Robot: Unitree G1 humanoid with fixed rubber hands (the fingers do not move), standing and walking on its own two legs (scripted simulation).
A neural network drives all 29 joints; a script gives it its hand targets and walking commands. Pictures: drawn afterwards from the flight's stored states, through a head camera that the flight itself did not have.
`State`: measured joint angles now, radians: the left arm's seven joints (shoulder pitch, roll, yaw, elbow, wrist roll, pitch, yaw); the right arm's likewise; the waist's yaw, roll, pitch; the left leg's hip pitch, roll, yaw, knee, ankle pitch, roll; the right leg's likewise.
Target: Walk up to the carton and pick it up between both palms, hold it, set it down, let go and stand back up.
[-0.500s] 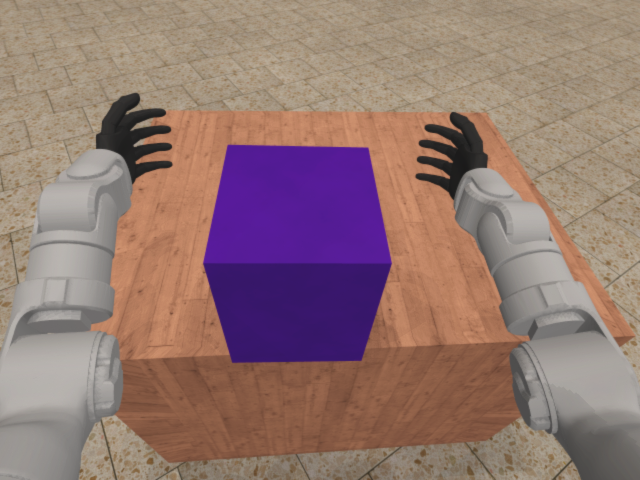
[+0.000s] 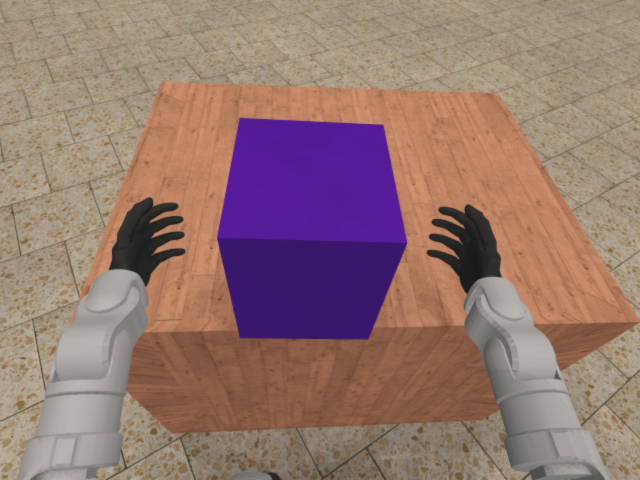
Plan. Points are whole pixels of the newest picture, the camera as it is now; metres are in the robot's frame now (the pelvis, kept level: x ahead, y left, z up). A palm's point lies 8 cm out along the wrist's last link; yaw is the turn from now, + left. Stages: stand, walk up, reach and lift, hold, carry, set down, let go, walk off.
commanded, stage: set down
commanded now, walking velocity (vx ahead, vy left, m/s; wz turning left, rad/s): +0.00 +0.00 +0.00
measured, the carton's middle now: (308, 236) +0.42 +0.07 +0.03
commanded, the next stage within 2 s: none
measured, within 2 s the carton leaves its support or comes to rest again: neither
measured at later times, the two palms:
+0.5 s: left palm (138, 342) +0.23 +0.25 +0.03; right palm (486, 352) +0.26 -0.16 +0.04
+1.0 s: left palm (151, 374) +0.21 +0.24 -0.02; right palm (489, 402) +0.22 -0.18 -0.02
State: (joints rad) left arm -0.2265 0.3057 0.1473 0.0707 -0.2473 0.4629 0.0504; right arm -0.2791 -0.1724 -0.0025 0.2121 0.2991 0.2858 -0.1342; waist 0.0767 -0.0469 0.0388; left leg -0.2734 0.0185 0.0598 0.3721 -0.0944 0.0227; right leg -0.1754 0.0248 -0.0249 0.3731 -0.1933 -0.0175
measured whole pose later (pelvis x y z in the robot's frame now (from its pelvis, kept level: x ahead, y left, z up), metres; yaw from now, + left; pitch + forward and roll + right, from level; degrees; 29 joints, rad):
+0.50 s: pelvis +0.02 +0.00 +0.00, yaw -1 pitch -1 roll +0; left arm 0.23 0.27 0.03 -0.03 -0.24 0.15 0.05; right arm 0.22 -0.16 0.07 0.01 0.25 0.06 -0.07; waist 0.10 -0.04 0.03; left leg -0.21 0.01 0.07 0.34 -0.12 0.02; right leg -0.11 0.02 0.00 0.34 -0.21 -0.02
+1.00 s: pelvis +0.04 +0.00 +0.00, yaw -1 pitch -2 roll +0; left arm 0.28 0.27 0.00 0.26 -0.19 -0.09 0.02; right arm 0.32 -0.13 0.08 0.27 0.15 -0.15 -0.03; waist 0.07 -0.05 0.03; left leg -0.17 0.01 0.07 0.35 -0.15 0.01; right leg -0.08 0.02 0.01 0.35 -0.24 -0.02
